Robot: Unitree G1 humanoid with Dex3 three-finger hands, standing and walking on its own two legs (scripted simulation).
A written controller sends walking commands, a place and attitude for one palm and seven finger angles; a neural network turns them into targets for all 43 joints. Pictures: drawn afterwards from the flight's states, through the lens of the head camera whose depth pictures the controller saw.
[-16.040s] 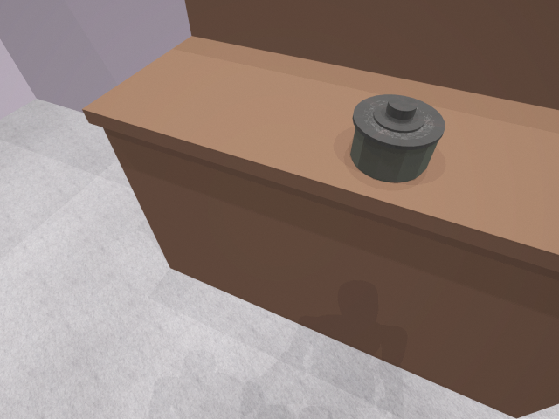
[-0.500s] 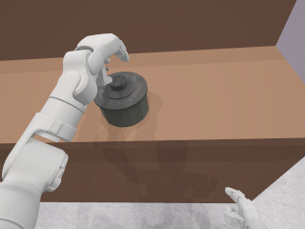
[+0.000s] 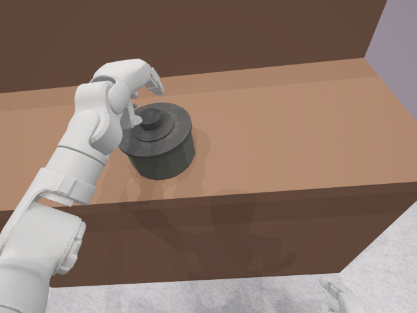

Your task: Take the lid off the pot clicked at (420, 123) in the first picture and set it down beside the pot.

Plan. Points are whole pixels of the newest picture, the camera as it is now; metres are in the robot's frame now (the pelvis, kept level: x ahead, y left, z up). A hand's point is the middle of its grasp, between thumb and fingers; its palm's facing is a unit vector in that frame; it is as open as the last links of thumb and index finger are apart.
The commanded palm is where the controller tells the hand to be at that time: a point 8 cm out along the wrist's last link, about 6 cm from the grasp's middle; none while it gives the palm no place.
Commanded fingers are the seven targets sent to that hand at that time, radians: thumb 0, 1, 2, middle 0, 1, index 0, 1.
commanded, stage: move the open hand above the knob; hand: left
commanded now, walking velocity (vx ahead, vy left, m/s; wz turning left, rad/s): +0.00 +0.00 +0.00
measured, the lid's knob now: (150, 119) +0.47 +0.14 +0.13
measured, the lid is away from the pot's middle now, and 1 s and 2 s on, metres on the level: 0.00 0.00 0.00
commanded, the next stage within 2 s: lower the open fingers around the knob in 0.40 s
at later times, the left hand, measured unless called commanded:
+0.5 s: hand (137, 99) +0.43 +0.13 +0.20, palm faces -0.16 -0.08 -0.98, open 10.1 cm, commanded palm +0.41 +0.15 +0.26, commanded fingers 0.00 -0.33 1.51 -0.84 -0.08 -0.84 -0.08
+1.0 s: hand (143, 114) +0.44 +0.14 +0.16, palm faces -0.33 -0.11 -0.94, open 10.1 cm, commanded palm +0.42 +0.15 +0.22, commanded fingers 0.00 -0.33 1.51 -0.84 -0.08 -0.84 -0.08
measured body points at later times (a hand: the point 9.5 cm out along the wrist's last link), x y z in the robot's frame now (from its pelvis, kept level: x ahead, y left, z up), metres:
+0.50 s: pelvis -0.01 +0.00 +0.00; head +0.02 -0.04 +0.45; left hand +0.43 +0.14 +0.26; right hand +0.19 -0.21 -0.12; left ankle +0.02 +0.10 -0.74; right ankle -0.01 -0.13 -0.74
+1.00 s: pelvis +0.00 +0.00 +0.00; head +0.03 -0.04 +0.45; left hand +0.45 +0.14 +0.21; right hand +0.14 -0.26 -0.13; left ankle +0.02 +0.10 -0.74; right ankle -0.01 -0.13 -0.74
